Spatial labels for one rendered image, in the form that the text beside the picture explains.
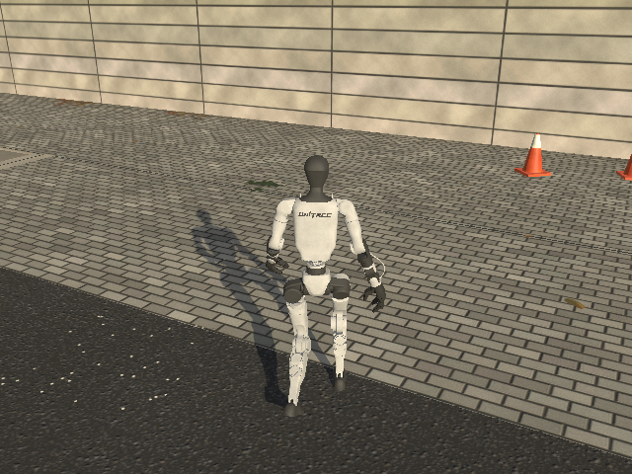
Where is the left robot forearm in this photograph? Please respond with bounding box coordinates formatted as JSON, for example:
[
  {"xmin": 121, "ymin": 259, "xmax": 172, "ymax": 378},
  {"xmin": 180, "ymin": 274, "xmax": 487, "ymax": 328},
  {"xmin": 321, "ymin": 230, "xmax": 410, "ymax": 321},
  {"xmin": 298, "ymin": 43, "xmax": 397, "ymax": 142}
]
[{"xmin": 266, "ymin": 235, "xmax": 279, "ymax": 264}]

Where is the robot left shin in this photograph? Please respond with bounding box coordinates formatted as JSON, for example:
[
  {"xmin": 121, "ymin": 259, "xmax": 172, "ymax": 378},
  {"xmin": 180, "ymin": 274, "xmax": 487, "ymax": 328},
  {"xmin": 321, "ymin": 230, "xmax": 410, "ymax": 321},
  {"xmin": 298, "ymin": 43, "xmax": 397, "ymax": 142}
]
[{"xmin": 288, "ymin": 338, "xmax": 308, "ymax": 406}]

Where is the robot shin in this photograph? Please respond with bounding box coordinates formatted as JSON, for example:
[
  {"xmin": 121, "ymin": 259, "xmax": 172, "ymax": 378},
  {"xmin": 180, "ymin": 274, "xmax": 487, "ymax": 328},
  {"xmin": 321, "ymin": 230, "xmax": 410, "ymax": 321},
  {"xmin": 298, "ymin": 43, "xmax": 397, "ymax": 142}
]
[
  {"xmin": 288, "ymin": 338, "xmax": 308, "ymax": 406},
  {"xmin": 333, "ymin": 316, "xmax": 347, "ymax": 378}
]

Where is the robot right hand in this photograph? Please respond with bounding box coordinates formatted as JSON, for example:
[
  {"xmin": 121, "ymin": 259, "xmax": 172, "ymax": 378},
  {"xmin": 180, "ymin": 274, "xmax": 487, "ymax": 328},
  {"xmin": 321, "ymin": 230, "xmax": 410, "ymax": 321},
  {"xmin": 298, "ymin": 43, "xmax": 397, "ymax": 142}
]
[{"xmin": 363, "ymin": 283, "xmax": 386, "ymax": 313}]

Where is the robot right shin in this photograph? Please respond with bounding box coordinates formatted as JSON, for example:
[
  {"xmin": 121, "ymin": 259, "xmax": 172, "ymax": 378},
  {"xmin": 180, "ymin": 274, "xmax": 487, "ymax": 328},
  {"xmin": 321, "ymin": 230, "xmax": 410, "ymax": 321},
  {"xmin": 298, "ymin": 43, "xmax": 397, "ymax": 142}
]
[{"xmin": 333, "ymin": 316, "xmax": 347, "ymax": 378}]

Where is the right robot forearm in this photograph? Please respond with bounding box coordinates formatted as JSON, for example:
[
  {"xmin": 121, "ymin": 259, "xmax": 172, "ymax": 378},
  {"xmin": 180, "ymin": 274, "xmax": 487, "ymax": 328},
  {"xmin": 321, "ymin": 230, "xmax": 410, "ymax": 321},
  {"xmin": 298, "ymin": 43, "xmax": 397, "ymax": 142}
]
[{"xmin": 357, "ymin": 238, "xmax": 381, "ymax": 287}]

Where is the robot right upper arm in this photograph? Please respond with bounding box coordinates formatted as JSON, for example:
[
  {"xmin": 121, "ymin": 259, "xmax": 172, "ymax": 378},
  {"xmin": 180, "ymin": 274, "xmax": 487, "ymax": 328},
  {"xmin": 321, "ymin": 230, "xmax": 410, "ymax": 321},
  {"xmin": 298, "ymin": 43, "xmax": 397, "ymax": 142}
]
[{"xmin": 337, "ymin": 198, "xmax": 365, "ymax": 255}]

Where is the robot left hand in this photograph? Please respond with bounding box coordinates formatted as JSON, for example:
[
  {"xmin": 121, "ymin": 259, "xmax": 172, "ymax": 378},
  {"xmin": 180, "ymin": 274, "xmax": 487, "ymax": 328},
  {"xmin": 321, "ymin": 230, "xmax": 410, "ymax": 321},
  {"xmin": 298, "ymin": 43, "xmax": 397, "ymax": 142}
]
[{"xmin": 266, "ymin": 257, "xmax": 289, "ymax": 275}]

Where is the robot left upper arm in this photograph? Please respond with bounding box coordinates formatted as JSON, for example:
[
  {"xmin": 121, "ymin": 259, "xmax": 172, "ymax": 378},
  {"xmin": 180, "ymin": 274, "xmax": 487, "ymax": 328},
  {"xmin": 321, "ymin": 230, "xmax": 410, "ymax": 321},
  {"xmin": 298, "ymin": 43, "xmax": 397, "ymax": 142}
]
[{"xmin": 269, "ymin": 197, "xmax": 296, "ymax": 250}]

